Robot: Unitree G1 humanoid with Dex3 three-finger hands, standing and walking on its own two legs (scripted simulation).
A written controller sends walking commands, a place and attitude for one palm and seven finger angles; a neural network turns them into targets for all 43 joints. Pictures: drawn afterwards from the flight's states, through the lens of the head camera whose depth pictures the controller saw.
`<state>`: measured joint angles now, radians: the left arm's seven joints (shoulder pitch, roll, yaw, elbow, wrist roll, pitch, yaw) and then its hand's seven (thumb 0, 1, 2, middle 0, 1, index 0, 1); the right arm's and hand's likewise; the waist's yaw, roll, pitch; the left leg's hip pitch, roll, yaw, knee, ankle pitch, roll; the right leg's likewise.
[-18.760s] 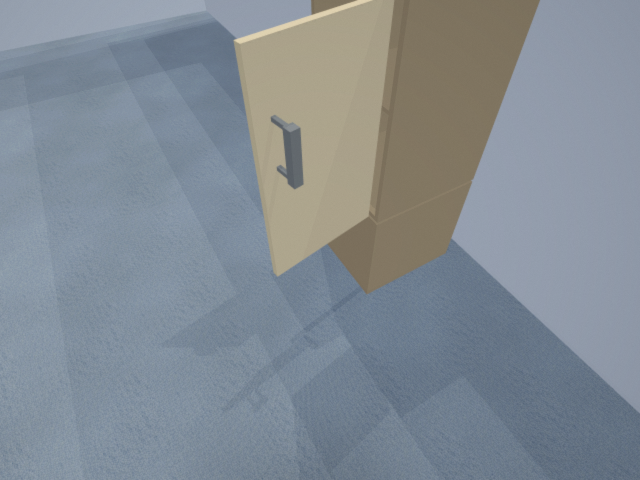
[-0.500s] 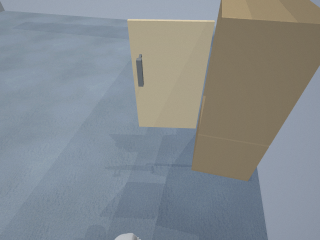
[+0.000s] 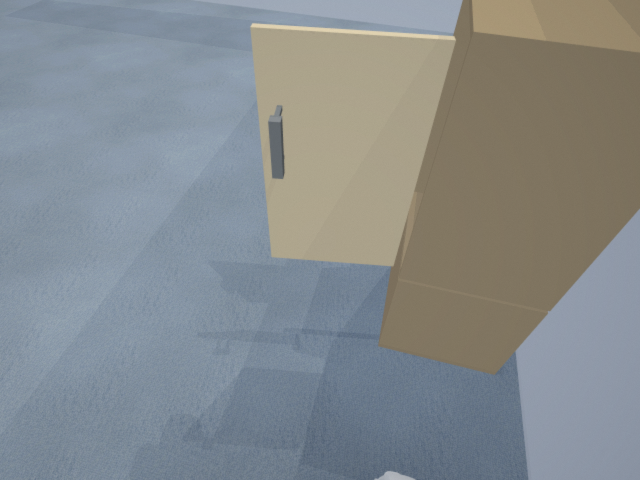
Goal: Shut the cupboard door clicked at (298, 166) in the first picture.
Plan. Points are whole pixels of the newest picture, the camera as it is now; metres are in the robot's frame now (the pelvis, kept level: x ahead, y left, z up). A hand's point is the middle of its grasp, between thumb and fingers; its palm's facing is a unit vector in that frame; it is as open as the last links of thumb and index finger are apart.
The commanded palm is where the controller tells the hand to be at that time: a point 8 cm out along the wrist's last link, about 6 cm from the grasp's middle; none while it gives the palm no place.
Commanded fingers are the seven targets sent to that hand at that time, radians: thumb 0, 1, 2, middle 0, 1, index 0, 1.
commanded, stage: shuffle to correct the standing spot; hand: left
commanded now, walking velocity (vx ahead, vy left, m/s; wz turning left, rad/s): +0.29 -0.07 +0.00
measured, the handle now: (278, 142) +0.70 +0.13 +0.04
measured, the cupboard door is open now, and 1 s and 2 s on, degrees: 100 100 100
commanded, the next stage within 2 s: come to a stop and stand still in 0.62 s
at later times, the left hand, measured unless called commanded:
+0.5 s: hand out of the picture +0.14 +0.11 -0.19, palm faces +0.08 -0.98 -0.15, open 7.3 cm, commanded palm none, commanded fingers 0.00 0.90 0.90 -0.20 -0.30 -0.20 -0.30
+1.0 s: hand (283, 402) +0.28 +0.08 -0.17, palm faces +0.07 -0.98 -0.20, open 7.4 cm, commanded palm none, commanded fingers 0.00 0.90 0.90 -0.20 -0.30 -0.20 -0.30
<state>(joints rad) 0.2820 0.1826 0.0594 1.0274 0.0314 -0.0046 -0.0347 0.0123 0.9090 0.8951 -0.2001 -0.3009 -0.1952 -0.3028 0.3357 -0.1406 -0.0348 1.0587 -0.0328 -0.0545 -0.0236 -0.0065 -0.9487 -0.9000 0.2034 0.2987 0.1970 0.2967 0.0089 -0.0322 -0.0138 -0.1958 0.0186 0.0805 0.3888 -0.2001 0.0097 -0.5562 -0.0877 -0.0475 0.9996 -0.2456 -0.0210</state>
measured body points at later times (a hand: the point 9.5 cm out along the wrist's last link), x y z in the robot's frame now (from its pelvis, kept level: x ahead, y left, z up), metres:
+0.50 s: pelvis +0.16 -0.06 -0.01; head +0.18 -0.05 +0.44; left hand +0.13 +0.17 -0.18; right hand +0.24 -0.29 -0.16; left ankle +0.24 +0.05 -0.75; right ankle +0.11 -0.16 -0.74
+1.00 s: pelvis +0.28 -0.09 +0.00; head +0.32 -0.10 +0.44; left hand +0.27 +0.13 -0.16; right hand +0.33 -0.32 -0.16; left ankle +0.30 +0.03 -0.71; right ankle +0.25 -0.19 -0.74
